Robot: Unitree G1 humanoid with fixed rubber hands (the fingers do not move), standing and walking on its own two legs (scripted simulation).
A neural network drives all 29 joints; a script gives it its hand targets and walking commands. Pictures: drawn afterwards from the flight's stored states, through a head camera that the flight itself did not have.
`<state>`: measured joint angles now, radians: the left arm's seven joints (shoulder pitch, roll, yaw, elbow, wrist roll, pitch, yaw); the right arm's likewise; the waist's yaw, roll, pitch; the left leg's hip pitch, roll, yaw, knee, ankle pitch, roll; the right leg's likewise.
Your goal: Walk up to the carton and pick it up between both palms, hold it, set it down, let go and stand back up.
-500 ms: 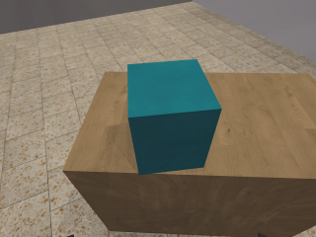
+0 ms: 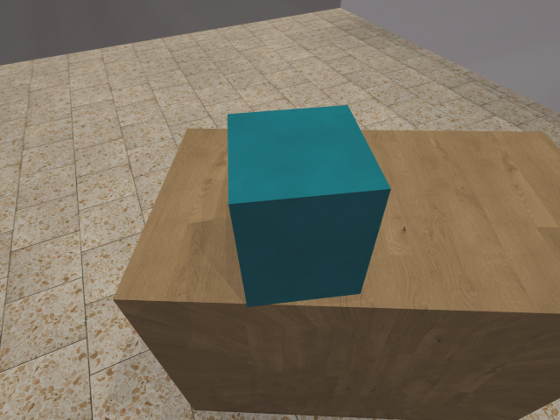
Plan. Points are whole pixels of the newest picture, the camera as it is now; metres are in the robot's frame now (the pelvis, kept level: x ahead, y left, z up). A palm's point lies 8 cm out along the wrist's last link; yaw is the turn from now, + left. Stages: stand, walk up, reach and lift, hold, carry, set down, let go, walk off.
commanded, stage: stand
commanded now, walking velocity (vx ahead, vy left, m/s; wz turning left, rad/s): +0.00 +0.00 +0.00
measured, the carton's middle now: (296, 207) +0.44 +0.03 +0.07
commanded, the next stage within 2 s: none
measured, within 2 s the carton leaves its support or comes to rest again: neither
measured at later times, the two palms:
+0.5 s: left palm out of the picture +0.05 +0.28 -0.11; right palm out of the picture +0.09 -0.26 -0.12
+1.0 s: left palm out of the picture +0.04 +0.29 -0.11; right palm out of the picture +0.08 -0.26 -0.12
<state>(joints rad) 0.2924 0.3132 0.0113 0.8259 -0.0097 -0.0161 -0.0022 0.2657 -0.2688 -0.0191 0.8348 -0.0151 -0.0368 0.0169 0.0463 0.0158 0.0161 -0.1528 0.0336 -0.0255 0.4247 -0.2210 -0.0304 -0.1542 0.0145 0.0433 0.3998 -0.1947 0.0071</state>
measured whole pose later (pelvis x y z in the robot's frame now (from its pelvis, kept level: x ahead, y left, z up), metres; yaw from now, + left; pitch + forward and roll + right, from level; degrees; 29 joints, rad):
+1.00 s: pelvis +0.00 +0.00 +0.00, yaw +0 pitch -3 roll +0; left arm 0.29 0.31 0.01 0.88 -0.01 -0.02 0.00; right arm 0.27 -0.27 -0.02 0.88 -0.02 -0.03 0.02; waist 0.05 0.02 0.03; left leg -0.15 0.03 -0.03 0.42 -0.22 -0.03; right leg -0.15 0.01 0.04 0.40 -0.19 0.01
